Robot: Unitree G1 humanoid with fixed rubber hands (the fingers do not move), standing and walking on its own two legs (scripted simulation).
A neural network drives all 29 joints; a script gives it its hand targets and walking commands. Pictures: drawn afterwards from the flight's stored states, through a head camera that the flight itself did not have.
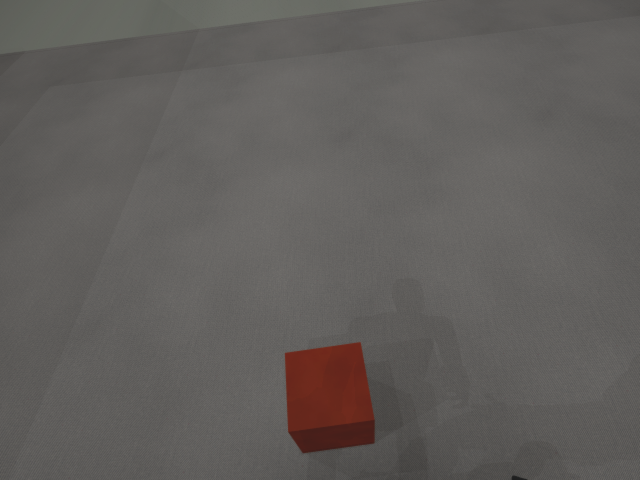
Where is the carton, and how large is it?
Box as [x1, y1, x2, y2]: [285, 342, 374, 452]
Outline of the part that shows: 360,342 285,353 288,431 302,452 374,442 374,419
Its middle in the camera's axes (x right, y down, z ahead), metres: +0.03 +0.46 +1.08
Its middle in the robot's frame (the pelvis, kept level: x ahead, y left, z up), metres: +0.41 +0.07 -0.65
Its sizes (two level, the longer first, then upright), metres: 0.210 0.200 0.250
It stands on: the floor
